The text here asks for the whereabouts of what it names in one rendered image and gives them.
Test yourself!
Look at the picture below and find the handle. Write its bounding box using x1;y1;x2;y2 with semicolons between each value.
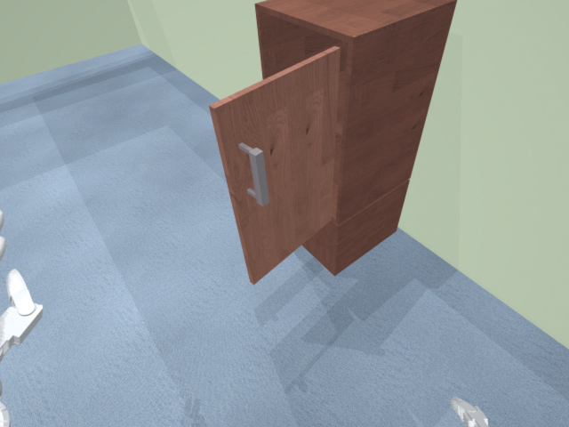
238;143;269;207

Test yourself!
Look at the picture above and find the cupboard door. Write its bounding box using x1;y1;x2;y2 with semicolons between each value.
209;46;341;285

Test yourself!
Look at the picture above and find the robot right hand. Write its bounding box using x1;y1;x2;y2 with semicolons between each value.
451;397;489;427

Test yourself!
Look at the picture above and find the robot left hand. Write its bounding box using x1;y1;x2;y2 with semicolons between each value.
0;210;43;362

